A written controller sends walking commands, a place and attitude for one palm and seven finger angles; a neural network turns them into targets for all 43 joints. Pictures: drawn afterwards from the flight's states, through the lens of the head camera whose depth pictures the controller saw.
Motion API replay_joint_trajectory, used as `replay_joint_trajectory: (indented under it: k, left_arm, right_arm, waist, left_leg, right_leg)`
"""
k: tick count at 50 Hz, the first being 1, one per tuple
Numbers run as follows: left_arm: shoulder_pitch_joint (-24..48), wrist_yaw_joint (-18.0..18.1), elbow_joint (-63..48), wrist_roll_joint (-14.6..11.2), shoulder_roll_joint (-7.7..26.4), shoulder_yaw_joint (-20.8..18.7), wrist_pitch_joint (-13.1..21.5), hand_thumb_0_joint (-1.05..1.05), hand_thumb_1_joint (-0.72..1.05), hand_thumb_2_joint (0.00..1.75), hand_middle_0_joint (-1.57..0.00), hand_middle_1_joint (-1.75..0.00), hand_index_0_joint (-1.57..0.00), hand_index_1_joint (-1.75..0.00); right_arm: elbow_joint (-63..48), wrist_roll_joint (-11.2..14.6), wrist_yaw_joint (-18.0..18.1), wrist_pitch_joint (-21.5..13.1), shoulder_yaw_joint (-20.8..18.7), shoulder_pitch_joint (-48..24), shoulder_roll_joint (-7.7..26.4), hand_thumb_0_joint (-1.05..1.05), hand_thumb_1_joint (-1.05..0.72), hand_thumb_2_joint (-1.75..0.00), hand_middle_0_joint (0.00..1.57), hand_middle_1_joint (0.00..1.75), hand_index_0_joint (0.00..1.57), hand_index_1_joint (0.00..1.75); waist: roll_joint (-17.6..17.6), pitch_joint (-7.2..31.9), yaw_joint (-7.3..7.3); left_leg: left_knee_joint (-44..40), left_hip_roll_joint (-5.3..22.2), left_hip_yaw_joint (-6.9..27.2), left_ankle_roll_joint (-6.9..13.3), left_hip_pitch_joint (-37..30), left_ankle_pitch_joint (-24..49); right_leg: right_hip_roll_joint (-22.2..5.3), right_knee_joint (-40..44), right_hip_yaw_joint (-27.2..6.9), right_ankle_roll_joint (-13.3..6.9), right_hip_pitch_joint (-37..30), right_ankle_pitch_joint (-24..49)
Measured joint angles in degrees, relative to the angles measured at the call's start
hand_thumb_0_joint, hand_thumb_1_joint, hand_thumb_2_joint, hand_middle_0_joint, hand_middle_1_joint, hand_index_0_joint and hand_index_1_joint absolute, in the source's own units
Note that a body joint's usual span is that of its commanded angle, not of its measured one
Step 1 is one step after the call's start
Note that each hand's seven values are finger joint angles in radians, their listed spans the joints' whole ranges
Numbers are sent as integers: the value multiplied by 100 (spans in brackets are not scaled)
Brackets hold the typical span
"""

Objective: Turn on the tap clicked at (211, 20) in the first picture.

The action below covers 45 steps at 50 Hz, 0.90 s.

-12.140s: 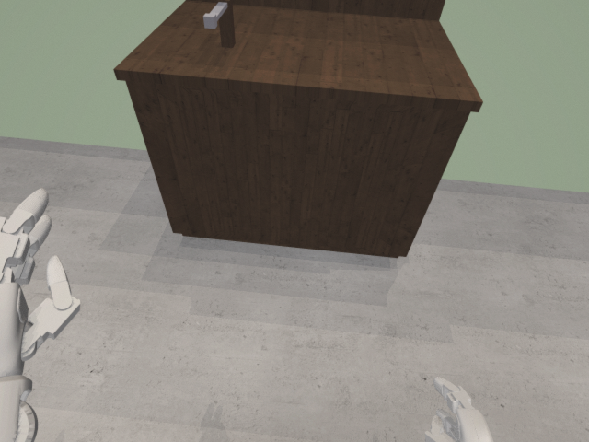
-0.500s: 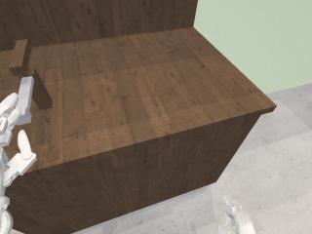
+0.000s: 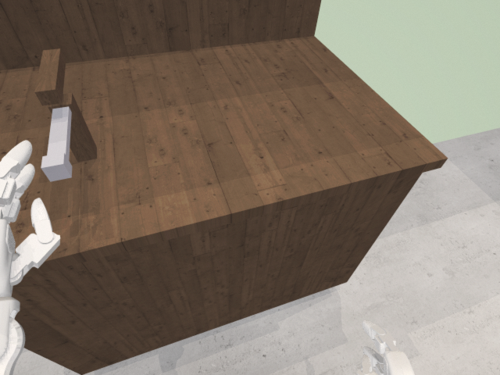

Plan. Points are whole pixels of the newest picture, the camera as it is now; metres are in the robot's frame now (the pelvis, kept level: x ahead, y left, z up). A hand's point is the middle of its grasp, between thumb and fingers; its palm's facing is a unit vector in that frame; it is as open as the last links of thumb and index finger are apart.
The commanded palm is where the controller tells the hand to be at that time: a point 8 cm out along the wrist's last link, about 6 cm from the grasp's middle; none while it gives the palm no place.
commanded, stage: come to a stop and stand still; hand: left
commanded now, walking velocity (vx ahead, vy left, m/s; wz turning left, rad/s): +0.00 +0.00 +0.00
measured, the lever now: (57, 167) +0.34 +0.32 +0.15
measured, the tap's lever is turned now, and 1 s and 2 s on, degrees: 0 0 0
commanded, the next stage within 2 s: look again from close up in 0.02 s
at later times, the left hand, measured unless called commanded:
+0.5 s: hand (54, 208) +0.27 +0.28 +0.16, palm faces +0.42 -0.83 -0.37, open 7.4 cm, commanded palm +0.20 +0.31 +0.18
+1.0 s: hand (56, 206) +0.26 +0.27 +0.17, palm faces +0.43 -0.83 -0.36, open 7.4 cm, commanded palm +0.19 +0.30 +0.18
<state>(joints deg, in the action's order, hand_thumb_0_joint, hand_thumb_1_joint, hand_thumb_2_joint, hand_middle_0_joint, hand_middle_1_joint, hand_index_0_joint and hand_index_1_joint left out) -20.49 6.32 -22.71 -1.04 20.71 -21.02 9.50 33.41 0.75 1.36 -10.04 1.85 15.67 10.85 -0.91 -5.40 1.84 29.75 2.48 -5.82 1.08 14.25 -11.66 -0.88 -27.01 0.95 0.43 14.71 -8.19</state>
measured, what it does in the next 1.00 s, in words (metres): stands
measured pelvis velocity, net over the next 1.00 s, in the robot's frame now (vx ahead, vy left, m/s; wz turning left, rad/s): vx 0.04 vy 0.01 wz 0.03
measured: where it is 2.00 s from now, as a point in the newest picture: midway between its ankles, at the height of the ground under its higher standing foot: outside the picture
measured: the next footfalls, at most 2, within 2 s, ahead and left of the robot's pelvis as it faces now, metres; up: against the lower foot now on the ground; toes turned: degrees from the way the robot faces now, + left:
none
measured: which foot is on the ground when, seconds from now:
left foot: down 0.00-1.00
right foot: down 0.00-1.00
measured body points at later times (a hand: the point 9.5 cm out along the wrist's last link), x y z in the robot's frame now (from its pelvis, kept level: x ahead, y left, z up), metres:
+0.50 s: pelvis +0.05 +0.02 +0.01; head +0.08 +0.05 +0.45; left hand +0.24 +0.32 +0.18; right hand +0.25 -0.18 -0.06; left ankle +0.06 +0.11 -0.73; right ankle +0.07 -0.13 -0.73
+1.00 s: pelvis +0.04 +0.01 +0.00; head +0.06 +0.02 +0.45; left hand +0.23 +0.31 +0.19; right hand +0.23 -0.20 -0.07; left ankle +0.06 +0.11 -0.73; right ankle +0.07 -0.13 -0.73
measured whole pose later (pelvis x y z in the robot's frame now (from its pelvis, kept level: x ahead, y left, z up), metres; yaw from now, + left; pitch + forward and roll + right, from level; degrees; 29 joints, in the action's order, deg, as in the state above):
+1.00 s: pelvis +0.04 +0.01 +0.00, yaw +2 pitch -2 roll -1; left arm -20.7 6.0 -24.1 -2.9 20.1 -21.4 11.8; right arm 31.7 0.7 -0.9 -8.8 0.0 11.6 11.8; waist 0.1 -4.5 0.8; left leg 28.7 0.6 -4.4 1.9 13.3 -13.8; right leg -1.6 -25.8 0.5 1.8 13.0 -11.0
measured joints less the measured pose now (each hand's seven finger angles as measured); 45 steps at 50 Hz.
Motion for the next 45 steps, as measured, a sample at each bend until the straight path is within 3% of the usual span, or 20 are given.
replay_joint_trajectory:
  k: [9,23,40,41,42,44,45]
  left_arm:
    - [-79,-24,-36,31,-127,163,115,1,89,90,-21,-31,-20,-30]
    - [-183,31,-419,-69,-27,98,-13,1,89,90,-21,-31,-20,-30]
    - [-456,106,-591,-196,30,86,-162,1,89,90,-21,-31,-21,-30]
    - [-182,-35,-511,29,207,15,-178,1,89,90,-21,-31,-21,-30]
    - [241,-160,-228,127,462,-125,19,1,88,90,-22,-31,-21,-30]
    - [800,-182,296,7,639,-380,257,1,88,90,-22,-31,-21,-30]
    - [858,-128,377,-75,561,-457,252,1,88,90,-22,-31,-21,-30]
  right_arm:
    - [70,-32,-45,-20,18,-194,-28,1,-90,-90,20,30,20,30]
    - [-98,-41,-43,162,-58,-531,-14,1,-90,-90,20,30,20,30]
    - [-233,9,46,491,-70,-661,-29,1,-90,-90,20,30,20,30]
    - [-249,-90,61,415,-128,-560,-22,1,-90,-90,20,30,20,30]
    - [-153,-139,68,321,-153,-506,-36,1,-90,-90,20,30,20,30]
    - [-20,-106,-9,259,-135,-497,-36,1,-90,-90,20,30,20,30]
    - [-28,-83,-78,230,-139,-496,-15,1,-90,-90,20,30,20,30]
  waist:
    - [33,179,-1]
    - [-84,-25,46]
    - [35,2,11]
    - [46,4,100]
    - [-10,9,185]
    - [-88,1,273]
    - [-74,-5,237]
  left_leg:
    - [-190,-96,40,76,-36,-4]
    - [-301,-222,138,132,-189,-175]
    - [-299,-176,197,78,-202,-232]
    - [-222,-150,239,69,-114,-241]
    - [-193,-158,275,60,-40,-227]
    - [-250,-165,243,49,-43,-157]
    - [-257,-169,214,46,-64,-141]
  right_leg:
    - [8,328,-108,55,-121,6]
    - [-96,467,-45,191,-336,-162]
    - [-50,491,14,148,-377,-222]
    - [-27,481,57,138,-339,-217]
    - [-35,418,93,117,-261,-228]
    - [-42,342,61,83,-184,-225]
    - [-46,304,30,81,-174,-224]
